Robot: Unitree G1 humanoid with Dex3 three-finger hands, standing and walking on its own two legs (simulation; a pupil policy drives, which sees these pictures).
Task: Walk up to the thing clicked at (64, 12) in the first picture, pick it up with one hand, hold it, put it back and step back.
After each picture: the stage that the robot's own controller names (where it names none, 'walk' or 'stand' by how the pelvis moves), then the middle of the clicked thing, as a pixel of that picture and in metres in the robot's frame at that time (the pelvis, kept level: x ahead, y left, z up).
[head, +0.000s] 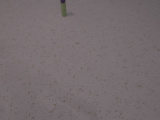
stand; (63, 7) +2.00 +0.28 -0.65
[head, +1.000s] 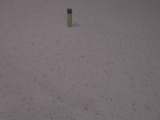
walk; (69, 18) +1.86 +0.14 -0.64
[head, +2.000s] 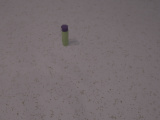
walk; (65, 35) +1.29 +0.15 -0.65
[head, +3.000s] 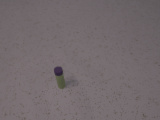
walk; (60, 78) +0.80 +0.21 -0.63
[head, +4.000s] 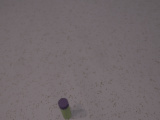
walk; (65, 109) +0.50 +0.20 -0.64
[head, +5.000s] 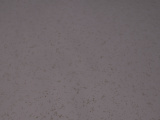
stand; out of the picture +0.36 +0.19 -0.65
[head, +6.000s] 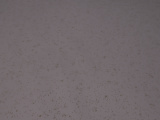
stand; out of the picture +0.36 +0.17 -0.66
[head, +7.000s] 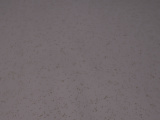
stand; out of the picture +0.37 +0.19 -0.66
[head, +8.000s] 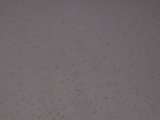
stand; out of the picture +0.36 +0.19 -0.66
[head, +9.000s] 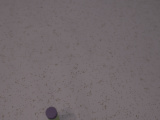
go down; (53, 117) +0.37 +0.19 -0.64
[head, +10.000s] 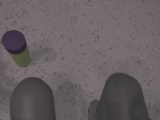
go down; (19, 52) +0.45 +0.23 -0.23
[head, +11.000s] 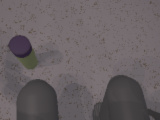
close in; (26, 55) +0.45 +0.22 -0.25
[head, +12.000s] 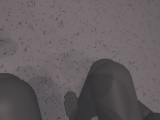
close in; out of the picture +0.44 +0.26 -0.16
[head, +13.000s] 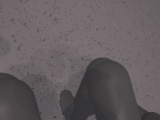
close; out of the picture +0.43 +0.27 -0.16
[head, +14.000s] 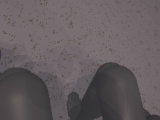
lift; out of the picture +0.35 +0.25 -0.16
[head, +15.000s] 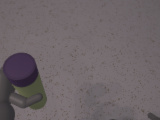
lift; (30, 86) +0.31 +0.17 +0.03
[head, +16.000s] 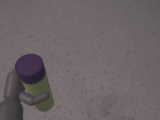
hold; (38, 87) +0.32 +0.16 +0.04
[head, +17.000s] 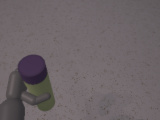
hold; (40, 87) +0.32 +0.16 +0.02
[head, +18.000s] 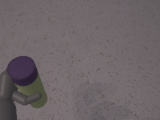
crouch; (31, 86) +0.33 +0.18 -0.02
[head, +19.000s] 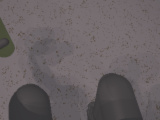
lower; out of the picture +0.48 +0.23 -0.05
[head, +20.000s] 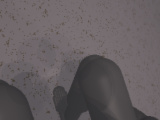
lower; out of the picture +0.46 +0.27 -0.17
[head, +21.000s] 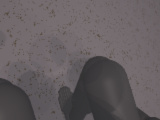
lower; out of the picture +0.44 +0.27 -0.17
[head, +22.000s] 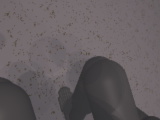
lower; out of the picture +0.43 +0.27 -0.17
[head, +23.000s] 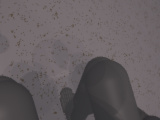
lower; out of the picture +0.42 +0.27 -0.16
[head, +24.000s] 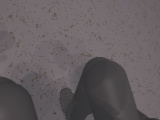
open; out of the picture +0.43 +0.25 -0.17
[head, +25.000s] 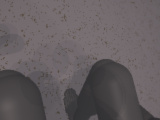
stand; out of the picture +0.42 +0.25 -0.17
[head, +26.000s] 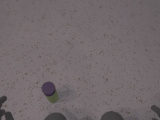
walk; (51, 93) +0.41 +0.18 -0.48
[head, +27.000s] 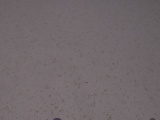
stand; out of the picture +0.37 +0.17 -0.60
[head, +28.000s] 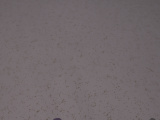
stand; out of the picture +0.37 +0.17 -0.60
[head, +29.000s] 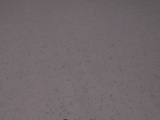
stand; out of the picture +0.40 +0.15 -0.65
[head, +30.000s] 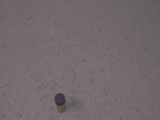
walk; (60, 104) +0.44 +0.13 -0.64
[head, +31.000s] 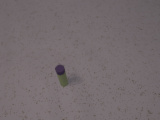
walk; (62, 76) +0.69 +0.23 -0.63
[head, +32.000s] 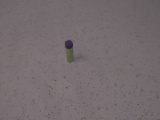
stand; (69, 52) +1.01 +0.15 -0.63
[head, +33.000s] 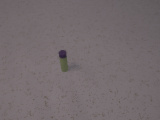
stand; (63, 61) +1.00 +0.20 -0.65
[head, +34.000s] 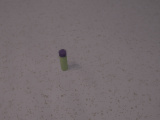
stand; (63, 60) +1.02 +0.19 -0.66
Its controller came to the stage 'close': yes
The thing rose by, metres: 0.68
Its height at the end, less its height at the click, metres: +0.00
